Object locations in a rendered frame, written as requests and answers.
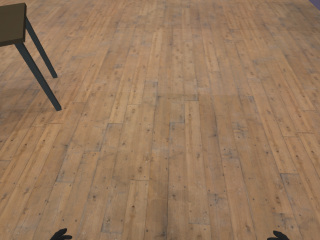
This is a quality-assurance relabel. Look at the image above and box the robot right hand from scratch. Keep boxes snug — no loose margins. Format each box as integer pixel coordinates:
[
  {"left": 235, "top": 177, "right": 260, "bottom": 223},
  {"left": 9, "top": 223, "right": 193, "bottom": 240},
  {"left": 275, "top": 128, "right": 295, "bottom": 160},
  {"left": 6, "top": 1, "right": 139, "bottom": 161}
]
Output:
[{"left": 267, "top": 230, "right": 289, "bottom": 240}]

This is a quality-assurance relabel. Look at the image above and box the robot left hand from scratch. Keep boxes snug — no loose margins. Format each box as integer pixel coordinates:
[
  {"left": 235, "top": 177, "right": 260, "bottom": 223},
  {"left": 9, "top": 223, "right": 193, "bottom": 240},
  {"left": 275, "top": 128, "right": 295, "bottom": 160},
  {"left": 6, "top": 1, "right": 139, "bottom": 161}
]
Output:
[{"left": 50, "top": 228, "right": 72, "bottom": 240}]

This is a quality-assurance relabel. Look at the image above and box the table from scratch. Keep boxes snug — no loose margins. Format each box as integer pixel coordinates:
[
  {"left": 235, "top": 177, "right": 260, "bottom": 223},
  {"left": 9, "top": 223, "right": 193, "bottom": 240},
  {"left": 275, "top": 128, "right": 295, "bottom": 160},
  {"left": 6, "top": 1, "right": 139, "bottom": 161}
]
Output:
[{"left": 0, "top": 2, "right": 62, "bottom": 111}]

